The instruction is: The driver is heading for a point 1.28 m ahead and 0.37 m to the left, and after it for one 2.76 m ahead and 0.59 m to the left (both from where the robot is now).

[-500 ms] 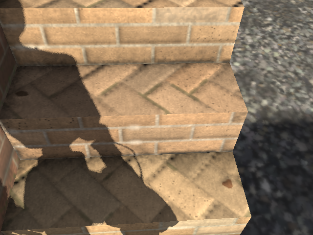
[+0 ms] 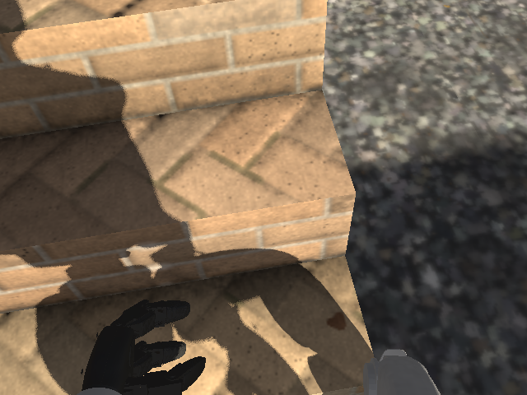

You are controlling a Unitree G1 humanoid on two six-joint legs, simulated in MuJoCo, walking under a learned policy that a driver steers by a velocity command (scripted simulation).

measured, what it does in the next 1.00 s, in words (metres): climbs, turning left: left foot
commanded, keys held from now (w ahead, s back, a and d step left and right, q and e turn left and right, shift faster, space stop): q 0.84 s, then no key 0.10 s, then e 0.06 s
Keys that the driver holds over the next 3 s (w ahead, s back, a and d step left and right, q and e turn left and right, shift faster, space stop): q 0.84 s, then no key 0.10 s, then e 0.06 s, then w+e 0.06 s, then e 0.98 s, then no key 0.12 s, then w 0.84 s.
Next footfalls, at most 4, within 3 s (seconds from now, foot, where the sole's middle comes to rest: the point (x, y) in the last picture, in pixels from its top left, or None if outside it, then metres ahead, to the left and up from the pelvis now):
0.48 left None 0.16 0.07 -0.59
1.28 left None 0.06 0.28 -0.59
1.64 right None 0.14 0.09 -0.59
2.22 left None -0.04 0.45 -0.61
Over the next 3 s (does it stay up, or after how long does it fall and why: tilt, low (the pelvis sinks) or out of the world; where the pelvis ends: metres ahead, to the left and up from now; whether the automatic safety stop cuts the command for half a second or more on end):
stays up -0.16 0.18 -0.05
